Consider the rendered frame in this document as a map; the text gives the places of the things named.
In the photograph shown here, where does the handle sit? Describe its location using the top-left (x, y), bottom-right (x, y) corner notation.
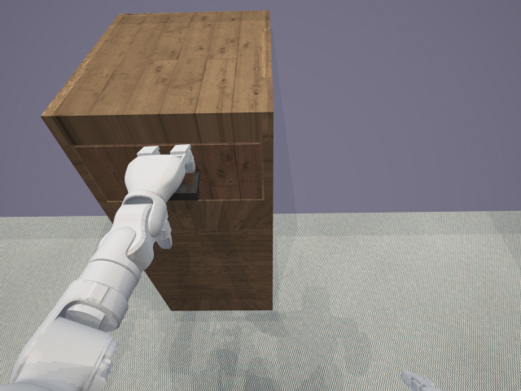
top-left (168, 174), bottom-right (200, 201)

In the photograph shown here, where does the robot left upper arm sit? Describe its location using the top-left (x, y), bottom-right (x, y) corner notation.
top-left (0, 317), bottom-right (118, 391)

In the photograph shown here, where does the robot left hand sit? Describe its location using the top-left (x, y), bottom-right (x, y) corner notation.
top-left (125, 144), bottom-right (195, 249)

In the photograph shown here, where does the robot left forearm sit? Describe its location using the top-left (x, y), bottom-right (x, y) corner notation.
top-left (11, 191), bottom-right (167, 383)

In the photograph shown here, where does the cabinet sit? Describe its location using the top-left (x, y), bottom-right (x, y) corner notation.
top-left (41, 10), bottom-right (274, 311)

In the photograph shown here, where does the robot right hand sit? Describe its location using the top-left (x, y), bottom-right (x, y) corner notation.
top-left (401, 371), bottom-right (442, 391)

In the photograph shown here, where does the drawer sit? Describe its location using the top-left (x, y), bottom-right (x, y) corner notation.
top-left (75, 142), bottom-right (262, 201)

